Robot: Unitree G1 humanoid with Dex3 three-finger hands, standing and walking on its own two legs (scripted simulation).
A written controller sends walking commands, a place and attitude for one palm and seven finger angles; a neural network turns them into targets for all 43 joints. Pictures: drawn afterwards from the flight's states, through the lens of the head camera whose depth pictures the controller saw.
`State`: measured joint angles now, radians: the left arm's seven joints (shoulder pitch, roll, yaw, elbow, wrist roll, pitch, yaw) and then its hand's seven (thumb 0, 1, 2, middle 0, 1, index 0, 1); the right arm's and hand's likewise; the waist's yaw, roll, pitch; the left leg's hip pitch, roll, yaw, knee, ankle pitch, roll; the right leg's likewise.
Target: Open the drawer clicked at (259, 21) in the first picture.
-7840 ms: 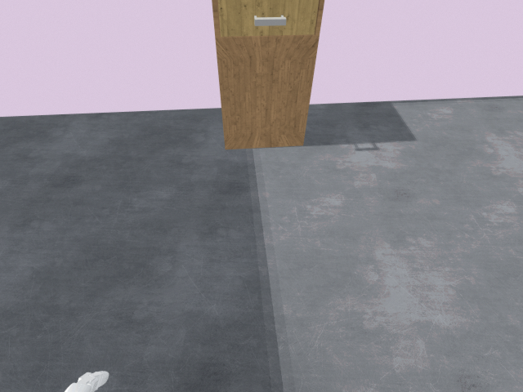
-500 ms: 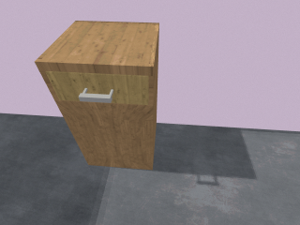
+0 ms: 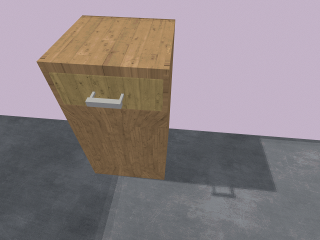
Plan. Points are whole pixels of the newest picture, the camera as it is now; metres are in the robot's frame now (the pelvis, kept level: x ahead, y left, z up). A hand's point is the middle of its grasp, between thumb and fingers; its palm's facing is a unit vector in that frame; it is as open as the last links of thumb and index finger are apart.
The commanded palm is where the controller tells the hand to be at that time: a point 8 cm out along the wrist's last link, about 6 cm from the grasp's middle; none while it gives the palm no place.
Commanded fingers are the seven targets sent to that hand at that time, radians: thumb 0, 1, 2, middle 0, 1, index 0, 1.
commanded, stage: shuffle to correct the standing spot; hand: left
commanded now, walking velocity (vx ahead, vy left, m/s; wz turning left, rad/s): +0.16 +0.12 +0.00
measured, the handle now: (106, 99) +0.60 +0.26 -0.03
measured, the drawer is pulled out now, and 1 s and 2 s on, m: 0.00 0.00 0.00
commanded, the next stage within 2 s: come to a stop and stand still in 0.18 s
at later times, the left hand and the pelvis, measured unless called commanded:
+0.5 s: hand (99, 228) +0.18 +0.20 -0.16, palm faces +0.06 -0.96 -0.28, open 7.3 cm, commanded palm none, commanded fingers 0.00 0.90 0.90 -0.20 -0.30 -0.20 -0.30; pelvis +0.09 +0.00 -0.01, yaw +2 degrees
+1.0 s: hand out of the picture +0.06 +0.20 -0.18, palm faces +0.15 -0.96 -0.23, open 7.4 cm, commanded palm none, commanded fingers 0.00 0.90 0.90 -0.20 -0.30 -0.20 -0.30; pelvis +0.06 +0.00 +0.00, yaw +4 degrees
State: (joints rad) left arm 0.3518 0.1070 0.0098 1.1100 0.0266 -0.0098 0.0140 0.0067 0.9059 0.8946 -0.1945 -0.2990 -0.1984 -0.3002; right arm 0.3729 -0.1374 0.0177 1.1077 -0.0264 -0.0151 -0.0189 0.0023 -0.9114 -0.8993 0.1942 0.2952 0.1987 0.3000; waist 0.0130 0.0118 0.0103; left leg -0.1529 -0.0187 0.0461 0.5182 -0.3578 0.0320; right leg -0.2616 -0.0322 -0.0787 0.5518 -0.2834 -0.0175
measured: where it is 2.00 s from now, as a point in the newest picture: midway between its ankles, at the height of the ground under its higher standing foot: outside the picture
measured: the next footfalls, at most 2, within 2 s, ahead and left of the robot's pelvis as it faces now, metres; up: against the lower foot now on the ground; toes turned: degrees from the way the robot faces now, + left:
right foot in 0.48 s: +0.20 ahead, -0.07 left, +0.00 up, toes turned -4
left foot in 0.98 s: +0.13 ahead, +0.08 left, +0.00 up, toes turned -1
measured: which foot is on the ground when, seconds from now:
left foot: down 0.00-0.50, up 0.52-0.96, down 0.98-1.00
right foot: down 0.00-0.16, up 0.18-0.46, down 0.48-0.98, up 1.00-1.00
